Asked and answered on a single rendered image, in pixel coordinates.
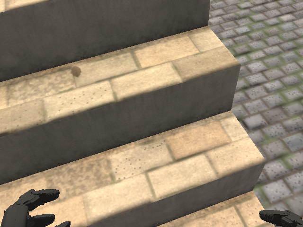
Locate right robot hand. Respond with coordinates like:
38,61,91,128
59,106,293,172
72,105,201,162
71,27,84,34
259,210,303,227

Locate left robot hand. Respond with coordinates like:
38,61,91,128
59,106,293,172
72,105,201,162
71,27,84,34
0,189,71,227

